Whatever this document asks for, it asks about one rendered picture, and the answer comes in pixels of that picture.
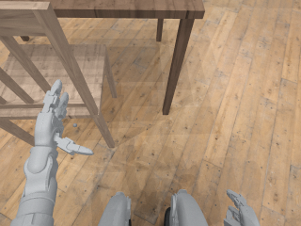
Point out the left robot hand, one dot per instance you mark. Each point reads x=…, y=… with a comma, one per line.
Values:
x=49, y=120

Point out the left robot forearm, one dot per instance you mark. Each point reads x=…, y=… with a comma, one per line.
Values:
x=37, y=203

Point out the left robot thigh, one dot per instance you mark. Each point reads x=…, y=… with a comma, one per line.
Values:
x=116, y=212

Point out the table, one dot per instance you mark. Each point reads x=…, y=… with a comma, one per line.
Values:
x=185, y=10

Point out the right robot hand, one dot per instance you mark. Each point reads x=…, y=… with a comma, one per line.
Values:
x=245, y=216

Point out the robot thigh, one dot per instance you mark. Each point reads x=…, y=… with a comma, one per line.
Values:
x=185, y=208
x=116, y=212

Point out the chair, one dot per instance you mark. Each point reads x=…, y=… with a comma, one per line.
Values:
x=31, y=69

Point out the right robot thigh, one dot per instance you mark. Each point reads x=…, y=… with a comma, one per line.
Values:
x=185, y=208

